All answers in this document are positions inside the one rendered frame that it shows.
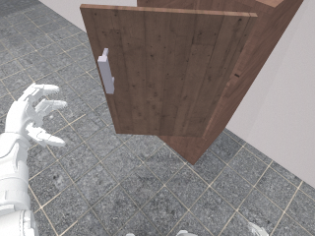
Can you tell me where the cupboard door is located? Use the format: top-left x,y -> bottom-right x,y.
80,4 -> 258,138

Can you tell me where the handle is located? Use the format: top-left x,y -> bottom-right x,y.
97,48 -> 115,94

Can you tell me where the robot right hand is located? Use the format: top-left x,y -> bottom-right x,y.
247,221 -> 269,236

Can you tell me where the robot left upper arm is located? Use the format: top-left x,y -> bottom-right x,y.
0,209 -> 39,236

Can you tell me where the robot left hand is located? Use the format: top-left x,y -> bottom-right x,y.
5,83 -> 68,147

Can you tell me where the robot left forearm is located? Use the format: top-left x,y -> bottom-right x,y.
0,132 -> 31,216

